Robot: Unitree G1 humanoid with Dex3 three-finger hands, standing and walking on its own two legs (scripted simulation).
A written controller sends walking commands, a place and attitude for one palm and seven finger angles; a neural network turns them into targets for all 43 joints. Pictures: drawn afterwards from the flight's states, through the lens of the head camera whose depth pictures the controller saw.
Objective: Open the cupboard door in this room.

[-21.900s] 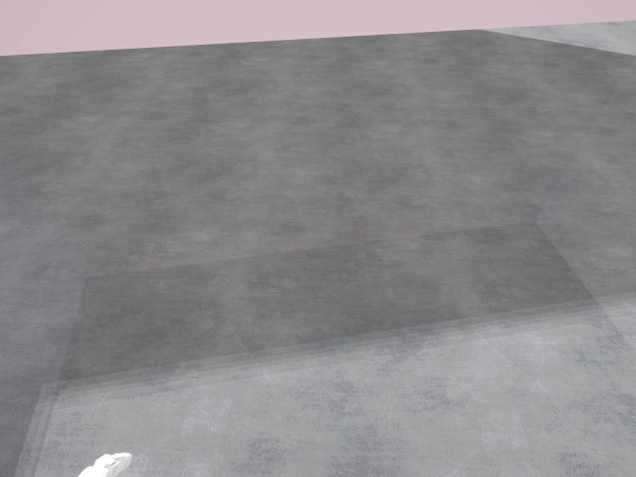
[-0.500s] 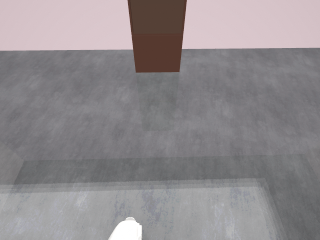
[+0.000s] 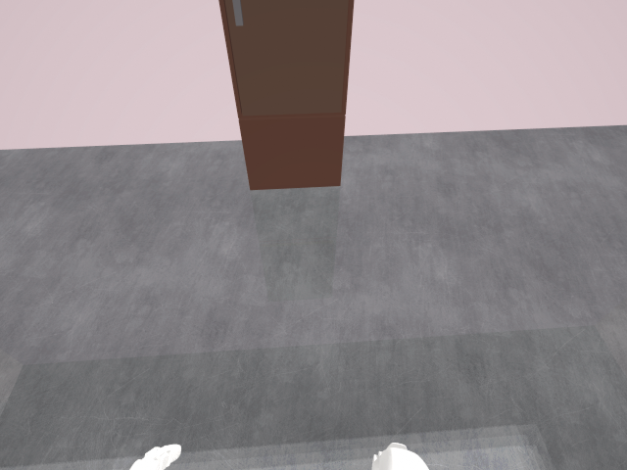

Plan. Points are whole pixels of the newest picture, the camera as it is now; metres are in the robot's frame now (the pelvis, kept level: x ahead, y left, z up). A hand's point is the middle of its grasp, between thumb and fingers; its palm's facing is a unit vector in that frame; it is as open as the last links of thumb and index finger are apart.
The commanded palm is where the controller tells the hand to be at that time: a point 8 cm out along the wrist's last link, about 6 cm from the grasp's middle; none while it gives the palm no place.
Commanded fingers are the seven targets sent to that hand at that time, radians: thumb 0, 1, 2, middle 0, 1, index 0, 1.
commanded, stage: turn or walk to find it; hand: left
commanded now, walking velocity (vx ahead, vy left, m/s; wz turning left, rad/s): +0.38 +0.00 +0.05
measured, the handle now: out of the picture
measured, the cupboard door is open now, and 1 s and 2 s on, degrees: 0 0 0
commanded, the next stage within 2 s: stand and wait in 0.32 s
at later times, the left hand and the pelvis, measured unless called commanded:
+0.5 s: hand out of the picture +0.14 +0.12 -0.17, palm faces +0.13 -0.97 -0.19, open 7.3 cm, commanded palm none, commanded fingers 0.00 0.90 0.90 -0.20 -0.30 -0.20 -0.30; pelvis +0.21 -0.04 +0.00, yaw +3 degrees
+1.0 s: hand (232, 375) +0.30 +0.15 -0.17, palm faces +0.07 -0.97 -0.22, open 7.3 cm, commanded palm none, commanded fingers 0.00 0.90 0.90 -0.20 -0.30 -0.20 -0.30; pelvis +0.29 -0.03 +0.00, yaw +2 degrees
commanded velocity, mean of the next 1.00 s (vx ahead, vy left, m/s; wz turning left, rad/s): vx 0.11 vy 0.00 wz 0.03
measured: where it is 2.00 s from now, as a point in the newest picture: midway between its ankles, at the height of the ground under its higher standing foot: (327, 455)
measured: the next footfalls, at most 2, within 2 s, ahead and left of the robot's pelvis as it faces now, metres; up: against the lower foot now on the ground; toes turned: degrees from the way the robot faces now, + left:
right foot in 0.12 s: +0.19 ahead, -0.16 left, +0.00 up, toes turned -9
left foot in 0.56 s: +0.35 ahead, +0.10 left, +0.00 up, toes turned +11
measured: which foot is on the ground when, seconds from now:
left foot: down 0.00-0.12, up 0.14-0.54, down 0.56-1.00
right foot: up 0.00-0.10, down 0.12-0.58, up 0.60-0.86, down 0.88-1.00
